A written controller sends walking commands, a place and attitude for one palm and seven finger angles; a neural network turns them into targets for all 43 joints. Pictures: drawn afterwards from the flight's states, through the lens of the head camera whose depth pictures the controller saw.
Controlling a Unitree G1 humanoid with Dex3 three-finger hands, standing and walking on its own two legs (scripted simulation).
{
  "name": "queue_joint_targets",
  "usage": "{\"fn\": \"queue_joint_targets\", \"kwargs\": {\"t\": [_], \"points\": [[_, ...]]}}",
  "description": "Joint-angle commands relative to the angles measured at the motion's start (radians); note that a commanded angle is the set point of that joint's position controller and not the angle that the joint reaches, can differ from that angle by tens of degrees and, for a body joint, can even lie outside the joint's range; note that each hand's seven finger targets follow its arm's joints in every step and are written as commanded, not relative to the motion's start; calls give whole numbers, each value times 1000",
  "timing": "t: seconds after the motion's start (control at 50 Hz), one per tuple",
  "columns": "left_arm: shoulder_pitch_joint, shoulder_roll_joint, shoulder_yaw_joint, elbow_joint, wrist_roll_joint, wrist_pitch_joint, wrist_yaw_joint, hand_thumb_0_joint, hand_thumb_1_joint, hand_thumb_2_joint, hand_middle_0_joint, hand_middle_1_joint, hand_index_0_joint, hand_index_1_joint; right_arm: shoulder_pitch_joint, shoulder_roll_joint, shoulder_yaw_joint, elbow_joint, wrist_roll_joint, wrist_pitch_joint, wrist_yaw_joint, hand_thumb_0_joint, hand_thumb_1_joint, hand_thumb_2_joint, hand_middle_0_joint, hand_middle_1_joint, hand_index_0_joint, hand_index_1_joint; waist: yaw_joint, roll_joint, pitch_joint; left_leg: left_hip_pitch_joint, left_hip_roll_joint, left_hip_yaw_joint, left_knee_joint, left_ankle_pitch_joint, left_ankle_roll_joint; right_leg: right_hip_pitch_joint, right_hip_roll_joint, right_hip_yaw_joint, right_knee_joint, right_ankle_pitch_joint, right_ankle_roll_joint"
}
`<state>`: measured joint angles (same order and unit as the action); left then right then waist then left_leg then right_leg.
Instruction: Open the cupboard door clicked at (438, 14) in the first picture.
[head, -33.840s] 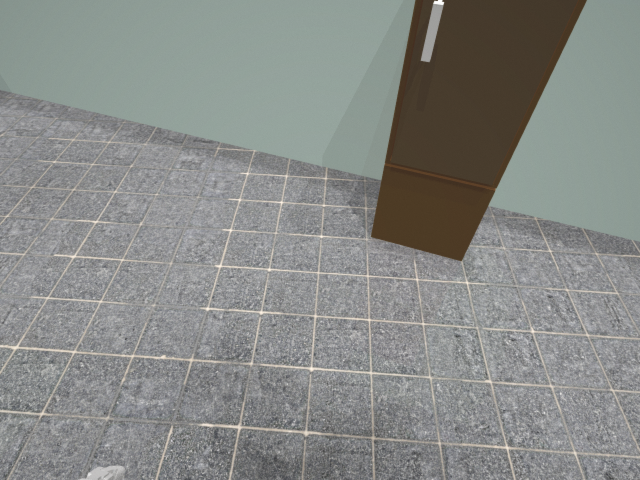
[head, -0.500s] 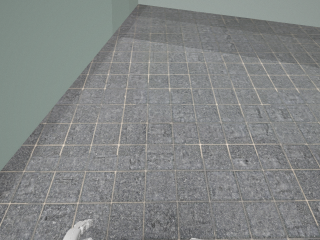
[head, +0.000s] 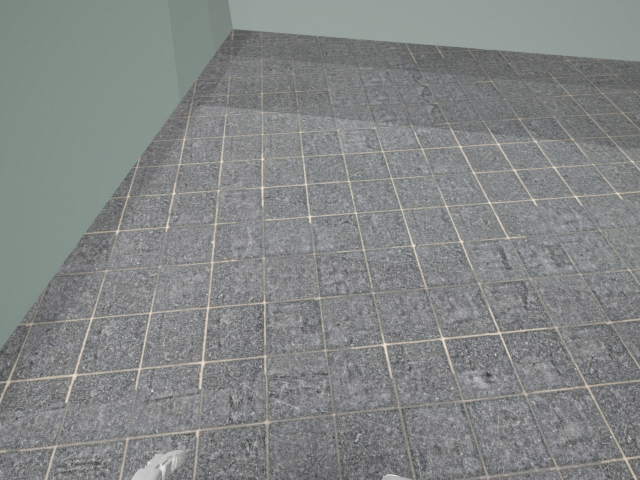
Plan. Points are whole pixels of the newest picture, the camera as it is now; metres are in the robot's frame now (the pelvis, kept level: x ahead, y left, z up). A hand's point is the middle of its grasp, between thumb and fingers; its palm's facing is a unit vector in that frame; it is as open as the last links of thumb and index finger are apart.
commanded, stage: walk to a spot facing it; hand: left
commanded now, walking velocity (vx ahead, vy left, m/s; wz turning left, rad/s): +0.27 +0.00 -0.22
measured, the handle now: out of the picture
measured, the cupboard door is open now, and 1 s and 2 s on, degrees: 44 44 44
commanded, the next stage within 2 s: turn to face it in 0.02 s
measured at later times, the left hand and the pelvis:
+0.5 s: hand (211, 391) +0.26 +0.19 -0.14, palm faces +0.18 -0.96 -0.22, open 7.4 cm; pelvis +0.19 -0.02 +0.01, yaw +10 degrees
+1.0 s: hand (195, 388) +0.26 +0.21 -0.14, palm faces +0.45 -0.84 -0.30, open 7.4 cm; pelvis +0.26 -0.04 +0.00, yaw +27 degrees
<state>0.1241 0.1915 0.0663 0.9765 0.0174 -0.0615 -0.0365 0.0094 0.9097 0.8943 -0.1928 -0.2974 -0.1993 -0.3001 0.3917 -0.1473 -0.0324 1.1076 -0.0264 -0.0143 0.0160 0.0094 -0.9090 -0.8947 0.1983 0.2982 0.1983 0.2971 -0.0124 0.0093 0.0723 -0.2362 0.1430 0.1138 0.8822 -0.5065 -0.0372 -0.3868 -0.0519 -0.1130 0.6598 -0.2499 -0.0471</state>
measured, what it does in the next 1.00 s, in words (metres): walks ahead, turning left: left foot, then right foot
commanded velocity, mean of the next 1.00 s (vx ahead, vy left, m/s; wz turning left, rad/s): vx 0.02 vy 0.00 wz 0.52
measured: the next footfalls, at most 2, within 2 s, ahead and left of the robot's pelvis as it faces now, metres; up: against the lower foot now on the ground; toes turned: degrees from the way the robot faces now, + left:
left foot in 0.22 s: +0.19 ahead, +0.14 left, +0.00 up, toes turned +6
right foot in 0.40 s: +0.20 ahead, -0.12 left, +0.00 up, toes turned -1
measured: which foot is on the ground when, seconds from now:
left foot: up 0.00-0.20, down 0.22-0.42, up 0.44-0.68, down 0.70-0.98, up 1.00-1.00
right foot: down 0.00-0.22, up 0.24-0.38, down 0.40-0.68, up 0.70-0.96, down 0.98-1.00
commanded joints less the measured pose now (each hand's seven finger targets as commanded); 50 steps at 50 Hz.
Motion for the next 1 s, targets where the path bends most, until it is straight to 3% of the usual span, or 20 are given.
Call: {"fn": "queue_joint_targets", "kwargs": {"t": [0.0, 0.14, 0.18, 0.2, 0.28, 0.34, 0.36, 0.4, 0.48, 0.58, 0.62, 0.64, 0.66, 0.68, 0.74, 0.9, 0.92, 0.94, 0.96, 0.98], "points": [[192, 139, 31, 17, 3, 15, 48, 0, 900, 900, -200, -300, -200, -300, -177, -101, -41, -150, 0, -32, -8, 0, -900, -900, 200, 300, 200, 300, 65, -225, 4, -415, 47, -104, 233, 33, 8, 209, -299, 447, -466, -201, -171], [128, 114, 28, 32, -3, 3, 33, 0, 900, 900, -200, -300, -200, -300, 8, -41, -23, -68, -4, -33, -5, 0, -900, -900, 200, 300, 200, 300, -36, -10, -68, 67, -72, 32, -393, 361, -11, 81, -121, 139, -273, 20, -61], [155, 33, 4, 16, -8, 8, 31, 0, 900, 900, -200, -300, -200, -300, 125, -186, -43, -49, -13, -49, -24, 0, -900, -900, 200, 300, 200, 300, -66, 259, -149, 239, 177, -324, -497, 560, 134, -63, 11, -5, 87, -91, 36], [113, 34, -8, -12, -6, 7, 35, 0, 900, 900, -200, -300, -200, -300, 157, -227, -48, -55, -14, -39, -35, 0, -900, -900, 200, 300, 200, 300, -87, 242, -145, 232, 283, -482, -546, 664, 235, -124, 50, 12, 245, -338, 54], [1, 55, -10, -21, -12, 19, 31, 0, 900, 900, -200, -300, -200, -300, 30, -191, -29, -78, -12, -33, -52, 0, -900, -900, 200, 300, 200, 300, -49, 227, -86, 165, 174, -340, -453, 1122, 204, -85, -13, 66, 163, -312, 82], [121, 79, 8, 11, -16, 24, 32, 0, 900, 900, -200, -300, -200, -300, -96, -217, -42, -119, 7, -13, -53, 0, -900, -900, 200, 300, 200, 300, 21, 122, -170, 53, 69, -256, -369, 888, 114, 210, 27, 23, -166, 20, 83], [165, 130, 22, 20, -9, 23, 40, 0, 900, 900, -200, -300, -200, -300, -134, -189, -41, -141, 18, -9, -48, 0, -900, -900, 200, 300, 200, 300, 46, -2, -178, -123, 7, -193, -320, 625, 59, 383, -68, 109, -239, 218, 64], [221, 250, 44, 22, 3, 32, 49, 0, 900, 900, -200, -300, -200, -300, -181, -143, -38, -184, 17, 8, -29, 0, -900, -900, 200, 300, 200, 300, 83, -289, -124, -293, -119, -40, 9, -102, -20, 384, -437, 344, -354, 376, -112], [201, 160, 26, 7, 4, 31, 69, 0, 900, 900, -200, -300, -200, -300, -280, -85, -27, -190, 12, 29, -14, 0, -900, -900, 200, 300, 200, 300, 66, -193, -14, -408, -64, -40, 94, -41, -27, 438, -319, 104, -230, 873, -80], [155, 202, 35, -32, 2, 27, 64, 0, 900, 900, -200, -300, -200, -300, -247, -87, -25, -200, 10, 34, 5, 0, -900, -900, 200, 300, 200, 300, 19, -191, -98, -184, -142, 80, -211, 162, -6, 404, -273, -33, -109, 951, -19], [115, 222, 37, -58, -7, 29, 58, 0, 900, 900, -200, -300, -200, -300, -146, -135, -37, -192, 2, 33, 2, 0, -900, -900, 200, 300, 200, 300, -51, -165, -150, 23, -161, 90, -344, 339, 23, 297, -256, -79, 57, 875, 30], [100, 196, 32, -82, -10, 32, 55, 0, 900, 900, -200, -300, -200, -300, -71, -201, -56, -185, -6, 30, 1, 0, -900, -900, 200, 300, 200, 300, -89, -34, -205, 210, -33, -62, -392, 601, 84, 122, -206, -98, 246, 586, 77], [81, 119, 18, -133, -23, 40, 51, 0, 900, 900, -200, -300, -200, -300, 6, -327, -83, -189, -9, 24, -6, 0, -900, -900, 200, 300, 200, 300, -119, 297, -248, 310, 290, -490, -446, 1057, 276, -125, -57, -73, 542, -326, 143], [37, 145, 19, -171, -9, 61, 64, 0, 900, 900, -200, -300, -200, -300, 29, -366, -89, -177, 1, 33, -11, 0, -900, -900, 200, 300, 200, 300, -122, 155, -253, 246, 340, -529, -479, 868, 321, -137, -46, 85, 626, -429, 127], [5, 127, 25, -159, -2, 83, 55, 0, 900, 900, -200, -300, -200, -300, -184, -294, -72, -242, -3, 26, -30, 0, -900, -900, 200, 300, 200, 300, -36, 213, -63, -11, 190, -407, -541, 496, 215, -156, -71, 118, 513, -278, 131], [145, 130, 27, -132, -4, 80, 45, 0, 900, 900, -200, -300, -200, -300, -287, -307, -90, -287, 0, 49, -22, 0, -900, -900, 200, 300, 200, 300, 37, 133, -126, -164, 37, -344, -455, 334, 127, 207, 37, 29, -53, -78, 114], [182, 170, 38, -130, 2, 73, 52, 0, 900, 900, -200, -300, -200, -300, -305, -270, -87, -302, 7, 55, -17, 0, -900, -900, 200, 300, 200, 300, 62, 27, -107, -255, -36, -298, -361, 211, 79, 285, -30, 95, -231, -71, 96], [194, 267, 55, -140, 18, 64, 62, 0, 900, 900, -200, -300, -200, -300, -302, -194, -78, -324, 14, 58, -7, 0, -900, -900, 200, 300, 200, 300, 76, -252, -89, -413, -169, -155, -139, 8, 3, 330, -285, 403, -410, -183, 1], [161, 307, 53, -160, 15, 67, 63, 0, 900, 900, -200, -300, -200, -300, -324, -198, -76, -340, 8, 56, 1, 0, -900, -900, 200, 300, 200, 300, 85, -313, -84, -356, -167, -117, 130, -109, -2, 200, -448, 506, -474, -160, -97], [123, 299, 48, -176, 14, 65, 64, 0, 900, 900, -200, -300, -200, -300, -302, -185, -75, -339, 7, 59, 8, 0, -900, -900, 200, 300, 200, 300, 50, -224, -82, -315, -141, -129, 261, -66, 7, 107, -420, 455, -426, -155, -120]]}}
